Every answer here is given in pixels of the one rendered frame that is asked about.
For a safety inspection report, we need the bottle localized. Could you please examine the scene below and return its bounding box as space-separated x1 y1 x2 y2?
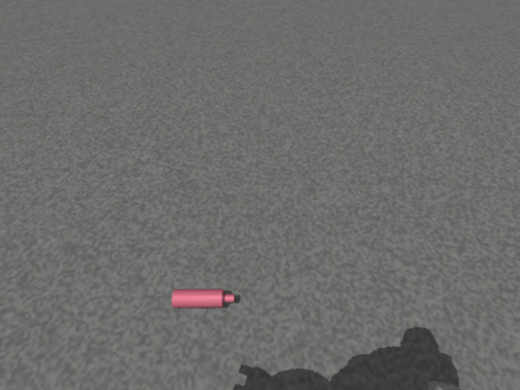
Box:
171 289 235 308

